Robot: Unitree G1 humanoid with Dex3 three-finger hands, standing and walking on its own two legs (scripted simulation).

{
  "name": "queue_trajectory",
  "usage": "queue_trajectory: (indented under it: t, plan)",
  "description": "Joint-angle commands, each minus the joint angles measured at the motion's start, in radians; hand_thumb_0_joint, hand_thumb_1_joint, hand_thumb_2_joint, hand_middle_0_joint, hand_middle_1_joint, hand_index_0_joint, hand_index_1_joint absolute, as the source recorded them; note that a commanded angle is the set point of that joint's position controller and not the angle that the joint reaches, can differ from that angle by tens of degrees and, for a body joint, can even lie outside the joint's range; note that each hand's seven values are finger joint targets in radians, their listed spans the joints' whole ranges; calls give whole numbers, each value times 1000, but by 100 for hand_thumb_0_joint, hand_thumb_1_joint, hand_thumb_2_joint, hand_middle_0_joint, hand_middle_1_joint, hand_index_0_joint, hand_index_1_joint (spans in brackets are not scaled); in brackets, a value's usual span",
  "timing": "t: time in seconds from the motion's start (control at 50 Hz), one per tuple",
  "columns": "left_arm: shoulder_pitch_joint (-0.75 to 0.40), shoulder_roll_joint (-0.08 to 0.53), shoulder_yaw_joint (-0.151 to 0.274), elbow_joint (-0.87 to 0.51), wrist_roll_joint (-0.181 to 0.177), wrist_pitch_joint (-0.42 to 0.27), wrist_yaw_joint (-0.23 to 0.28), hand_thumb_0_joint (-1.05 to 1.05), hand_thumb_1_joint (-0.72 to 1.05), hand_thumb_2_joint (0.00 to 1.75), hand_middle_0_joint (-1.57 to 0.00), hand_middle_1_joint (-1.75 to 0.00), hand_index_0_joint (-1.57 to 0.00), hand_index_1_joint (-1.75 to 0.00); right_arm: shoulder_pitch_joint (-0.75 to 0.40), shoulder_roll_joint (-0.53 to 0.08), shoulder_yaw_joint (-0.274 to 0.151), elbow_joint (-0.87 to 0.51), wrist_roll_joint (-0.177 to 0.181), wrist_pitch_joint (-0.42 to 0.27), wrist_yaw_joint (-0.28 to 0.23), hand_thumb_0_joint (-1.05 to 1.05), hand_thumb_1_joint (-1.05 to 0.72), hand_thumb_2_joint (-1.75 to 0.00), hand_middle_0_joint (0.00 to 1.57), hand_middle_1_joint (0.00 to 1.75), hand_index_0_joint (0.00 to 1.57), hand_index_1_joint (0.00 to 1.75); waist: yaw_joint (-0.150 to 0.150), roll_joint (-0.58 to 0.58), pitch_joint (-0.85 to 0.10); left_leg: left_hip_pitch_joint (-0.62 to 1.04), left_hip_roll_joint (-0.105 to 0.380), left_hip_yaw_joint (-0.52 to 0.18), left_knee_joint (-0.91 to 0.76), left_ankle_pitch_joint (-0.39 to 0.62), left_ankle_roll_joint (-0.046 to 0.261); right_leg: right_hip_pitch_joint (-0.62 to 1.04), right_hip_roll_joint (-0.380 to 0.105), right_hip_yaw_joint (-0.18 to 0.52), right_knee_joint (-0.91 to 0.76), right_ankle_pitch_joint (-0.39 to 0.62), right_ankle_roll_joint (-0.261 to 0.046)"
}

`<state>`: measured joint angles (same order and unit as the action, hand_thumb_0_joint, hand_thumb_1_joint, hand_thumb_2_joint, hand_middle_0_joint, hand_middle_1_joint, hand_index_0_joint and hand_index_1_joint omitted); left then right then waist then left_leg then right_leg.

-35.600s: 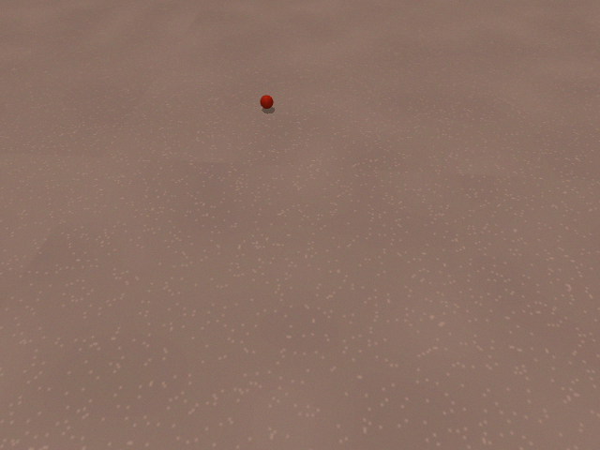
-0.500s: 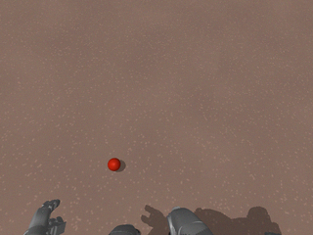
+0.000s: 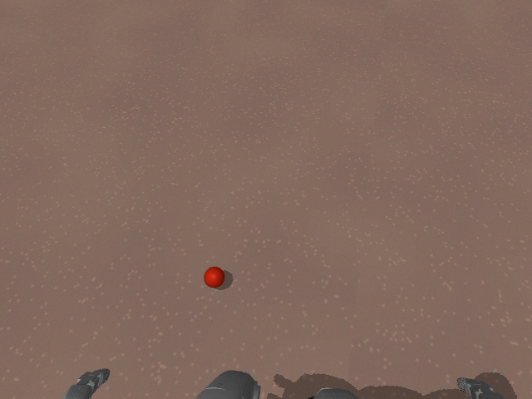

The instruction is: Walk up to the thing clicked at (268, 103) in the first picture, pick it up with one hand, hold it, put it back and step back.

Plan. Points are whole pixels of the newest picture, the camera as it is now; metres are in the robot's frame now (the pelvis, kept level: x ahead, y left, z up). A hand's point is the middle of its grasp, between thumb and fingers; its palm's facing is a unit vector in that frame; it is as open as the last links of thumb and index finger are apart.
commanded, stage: step back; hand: left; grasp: from above
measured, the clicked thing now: (214, 277) +0.56 +0.25 -0.73
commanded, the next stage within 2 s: none
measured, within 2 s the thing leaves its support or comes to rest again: neither
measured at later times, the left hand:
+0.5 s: hand out of the picture -0.05 +0.28 -0.16, palm faces -0.02 -0.93 -0.38, open 7.4 cm
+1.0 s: hand out of the picture -0.18 +0.25 -0.16, palm faces +0.05 -0.93 -0.36, open 7.4 cm
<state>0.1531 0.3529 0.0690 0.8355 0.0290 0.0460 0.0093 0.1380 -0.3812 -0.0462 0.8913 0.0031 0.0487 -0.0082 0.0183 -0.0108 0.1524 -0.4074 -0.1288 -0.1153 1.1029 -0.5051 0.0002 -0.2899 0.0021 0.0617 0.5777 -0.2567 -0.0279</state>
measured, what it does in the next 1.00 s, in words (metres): walks backwards: left foot, then right foot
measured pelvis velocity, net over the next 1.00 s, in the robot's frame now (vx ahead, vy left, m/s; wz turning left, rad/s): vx -0.31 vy -0.02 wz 0.07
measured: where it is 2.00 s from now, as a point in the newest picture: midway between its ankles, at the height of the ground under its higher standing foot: outside the picture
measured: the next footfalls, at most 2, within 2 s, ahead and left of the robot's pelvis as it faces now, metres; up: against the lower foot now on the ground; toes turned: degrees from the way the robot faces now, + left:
left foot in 0.14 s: -0.04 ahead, +0.13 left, +0.00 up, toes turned +0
right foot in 0.54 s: -0.15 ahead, -0.14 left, +0.00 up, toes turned +2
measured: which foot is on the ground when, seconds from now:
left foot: up 0.00-0.12, down 0.14-0.58, up 0.60-0.88, down 0.90-1.00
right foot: down 0.00-0.16, up 0.18-0.52, down 0.54-0.92, up 0.94-1.00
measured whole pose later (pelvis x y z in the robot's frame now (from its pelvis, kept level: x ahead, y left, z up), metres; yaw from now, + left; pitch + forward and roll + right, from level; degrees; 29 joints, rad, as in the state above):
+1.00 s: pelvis -0.31 -0.02 -0.01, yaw +4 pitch -3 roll +0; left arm 0.09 0.39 0.07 0.76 0.02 0.09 0.02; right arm 0.21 -0.34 -0.03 0.88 -0.04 0.03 -0.01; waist -0.01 -0.07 0.20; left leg -0.25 -0.05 -0.02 0.67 -0.36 0.04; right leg -0.48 0.03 0.08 0.93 -0.48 -0.02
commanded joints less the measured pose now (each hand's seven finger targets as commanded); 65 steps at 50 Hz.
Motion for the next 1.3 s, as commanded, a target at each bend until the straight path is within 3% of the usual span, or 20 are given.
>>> queue_trajectory:
  t: [0.0,0.06,0.12,0.16,0.18,0.26,0.4,0.5,0.52,0.54,0.56,0.58,0.66,0.8,0.88,0.92,0.94,1.02,1.16,1.28]
  plan:
    - [-29,231,69,-125,10,-29,23,0,90,90,-20,-30,-20,-30,46,-179,-38,-77,7,-35,-23,0,-90,-90,20,30,20,30,7,-129,-186,-53,37,16,-151,-23,-23,224,-198,172,-111,474,-190]
    - [-12,242,68,-136,6,-16,22,0,90,90,-20,-30,-20,-30,75,-163,-40,-82,-6,-47,-23,0,-90,-90,20,30,20,30,4,-186,-251,14,114,56,-500,39,-9,325,-205,157,-16,525,-163]
    - [-24,224,56,-150,-16,10,8,0,90,90,-20,-30,-20,-30,108,-186,-66,-66,-35,-61,-23,0,-90,-90,20,30,20,30,-18,-94,-242,257,151,22,-759,453,19,103,-106,87,117,306,-61]
    - [-32,199,59,-159,-17,10,14,0,90,90,-20,-30,-20,-30,33,-352,-97,-98,-49,-57,-14,0,-90,-90,20,30,20,30,-24,216,-193,242,491,-360,-764,664,209,-171,109,41,402,-341,10]
    - [-85,228,70,-162,-5,10,26,0,90,90,-20,-30,-20,-30,21,-387,-106,-112,-43,-58,-17,0,-90,-90,20,30,20,30,-76,273,-152,90,586,-467,-803,621,319,-130,81,135,564,-409,20]
    - [16,220,77,-104,-24,10,8,0,90,90,-20,-30,-20,-30,-62,-236,-63,-126,-37,-64,-30,0,-90,-90,20,30,20,30,20,150,-126,215,352,-92,-680,776,188,-218,120,155,713,-230,9]
    - [3,200,70,-124,-10,-5,5,0,90,90,-20,-30,-20,-30,56,-248,-78,-133,-30,-55,-36,0,-90,-90,20,30,20,30,-63,164,-194,401,385,-107,-610,770,255,-190,55,72,370,-266,70]
    - [168,188,73,-36,-4,-20,-4,0,90,90,-20,-30,-20,-30,-41,-281,-81,-170,-24,-29,-23,0,-90,-90,20,30,20,30,10,218,-265,227,337,-56,-519,606,179,121,21,-53,-141,-1,19]
    - [174,209,80,-25,3,-24,-4,0,90,90,-20,-30,-20,-30,-47,-255,-73,-169,-14,-23,-20,0,-90,-90,20,30,20,30,13,177,-263,143,292,-43,-496,502,127,182,19,-27,-168,72,-5]
    - [158,269,96,-36,16,-27,-6,0,90,90,-20,-30,-20,-30,-39,-215,-64,-175,-7,-20,-20,0,-90,-90,20,30,20,30,3,33,-239,-29,201,-27,-391,316,68,227,-93,179,-174,68,-44]
    - [110,350,116,-71,14,-26,-9,0,90,90,-20,-30,-20,-30,-16,-164,-47,-188,-4,-21,-27,0,-90,-90,20,30,20,30,-2,-203,-195,-194,37,42,-231,-16,12,198,-270,398,-229,63,-126]
    - [41,424,121,-111,21,-24,-5,0,90,90,-20,-30,-20,-30,-64,-208,-69,-188,-10,-17,-45,0,-90,-90,20,30,20,30,53,-289,-141,-75,43,-12,19,-146,-8,-102,-423,524,-288,69,-283]
    - [-114,268,91,-142,8,-27,7,0,90,90,-20,-30,-20,-30,68,-197,-58,-103,3,-21,-31,0,-90,-90,20,30,20,30,-56,-141,-83,-51,-4,-44,136,42,-2,-83,-193,139,-180,239,-150]
    - [7,246,81,-151,19,-14,26,0,90,90,-20,-30,-20,-30,63,-173,-45,-120,-17,-45,-31,0,-90,-90,20,30,20,30,25,-203,-186,-48,94,54,-308,-36,-15,237,-250,167,-77,420,-184]
    - [-15,232,58,-168,-8,13,13,0,90,90,-20,-30,-20,-30,160,-188,-65,-74,-33,-56,-27,0,-90,-90,20,30,20,30,-15,-106,-242,214,127,55,-733,370,28,103,-164,97,102,307,-86]
    - [-28,191,51,-184,-19,12,14,0,90,90,-20,-30,-20,-30,75,-358,-98,-104,-51,-52,-20,0,-90,-90,20,30,20,30,-6,222,-211,274,480,-375,-752,619,205,-231,88,-24,395,-324,7]
    - [-84,230,68,-187,-6,13,28,0,90,90,-20,-30,-20,-30,62,-407,-106,-120,-49,-54,-22,0,-90,-90,20,30,20,30,-66,268,-181,87,584,-486,-779,611,325,-158,61,114,576,-426,18]
    - [24,228,70,-112,-21,20,14,0,90,90,-20,-30,-20,-30,-55,-238,-63,-135,-47,-60,-37,0,-90,-90,20,30,20,30,33,119,-130,165,362,-97,-682,731,195,-233,114,153,753,-229,11]
    - [7,205,53,-108,-5,-5,9,0,90,90,-20,-30,-20,-30,58,-237,-72,-130,-38,-43,-30,0,-90,-90,20,30,20,30,-57,191,-205,386,371,-65,-611,765,259,-197,48,32,398,-273,77]
    - [190,220,64,12,-1,-14,-2,0,90,90,-20,-30,-20,-30,-52,-274,-71,-159,-24,-6,-16,0,-90,-90,20,30,20,30,20,204,-293,150,324,-20,-528,453,148,164,20,-87,-140,-22,1]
